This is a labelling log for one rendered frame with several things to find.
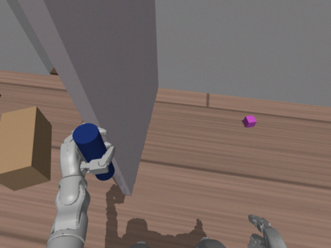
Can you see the left robot arm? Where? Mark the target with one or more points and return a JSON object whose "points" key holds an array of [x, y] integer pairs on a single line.
{"points": [[70, 225]]}

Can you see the left robot hand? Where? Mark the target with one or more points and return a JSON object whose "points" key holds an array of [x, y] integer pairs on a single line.
{"points": [[72, 161]]}

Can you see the right robot hand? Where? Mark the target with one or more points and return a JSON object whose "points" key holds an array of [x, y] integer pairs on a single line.
{"points": [[271, 237]]}

